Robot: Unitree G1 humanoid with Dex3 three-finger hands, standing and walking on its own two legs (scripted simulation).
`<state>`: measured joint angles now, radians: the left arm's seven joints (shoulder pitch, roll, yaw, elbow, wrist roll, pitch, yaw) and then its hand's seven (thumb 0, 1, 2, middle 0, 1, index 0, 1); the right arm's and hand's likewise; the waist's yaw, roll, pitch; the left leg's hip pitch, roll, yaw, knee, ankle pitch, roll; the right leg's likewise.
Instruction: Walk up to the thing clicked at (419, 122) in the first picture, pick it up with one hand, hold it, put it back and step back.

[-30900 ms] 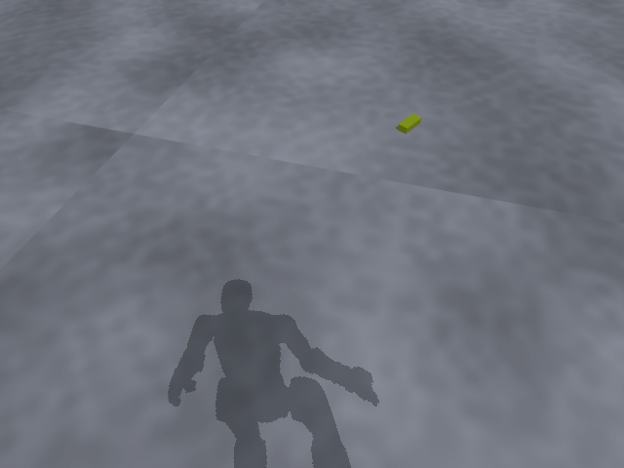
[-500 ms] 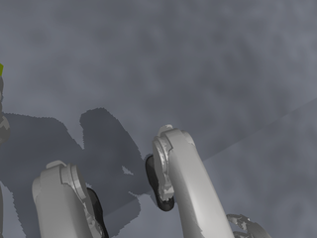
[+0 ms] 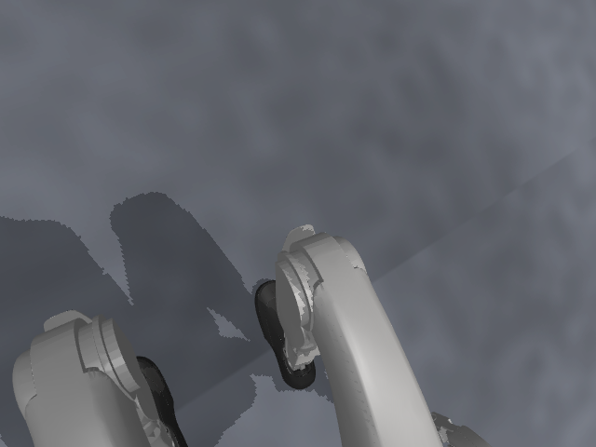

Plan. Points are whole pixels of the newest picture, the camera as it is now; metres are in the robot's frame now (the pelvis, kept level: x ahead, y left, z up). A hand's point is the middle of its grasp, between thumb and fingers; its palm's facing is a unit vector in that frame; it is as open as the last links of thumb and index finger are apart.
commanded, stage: lower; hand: left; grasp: from above
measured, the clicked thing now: out of the picture +0.52 +0.31 -0.20
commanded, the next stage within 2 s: rest in 0.24 s
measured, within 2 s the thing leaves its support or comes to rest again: rests again in 1.30 s
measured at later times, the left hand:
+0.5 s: hand out of the picture +0.50 +0.30 -0.21, palm faces -0.11 -0.46 -0.88, open 8.6 cm
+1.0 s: hand out of the picture +0.50 +0.29 -0.25, palm faces -0.10 -0.45 -0.89, open 8.5 cm
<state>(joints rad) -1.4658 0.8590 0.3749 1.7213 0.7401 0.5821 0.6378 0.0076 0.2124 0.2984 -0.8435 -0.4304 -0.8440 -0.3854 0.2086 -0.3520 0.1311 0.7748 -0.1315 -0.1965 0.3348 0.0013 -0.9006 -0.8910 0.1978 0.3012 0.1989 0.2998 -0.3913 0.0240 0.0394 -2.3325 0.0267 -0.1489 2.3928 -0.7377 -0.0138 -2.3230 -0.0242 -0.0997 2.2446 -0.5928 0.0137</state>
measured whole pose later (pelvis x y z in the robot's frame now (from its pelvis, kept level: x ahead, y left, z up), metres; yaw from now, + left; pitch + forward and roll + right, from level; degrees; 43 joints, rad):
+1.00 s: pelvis +0.00 +0.00 -0.01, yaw -4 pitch +36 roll -13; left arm -1.46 1.02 0.35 1.76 0.67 0.48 0.75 0.01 0.26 0.25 -0.82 -0.42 -0.84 -0.35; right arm 0.14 -0.40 0.29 0.65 -0.17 -0.20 0.42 0.00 -0.91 -0.89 0.20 0.30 0.20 0.30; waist -0.47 -0.09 0.21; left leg -2.34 0.02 -0.23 2.44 -0.75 -0.02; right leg -2.29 -0.02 -0.17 2.24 -0.59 0.02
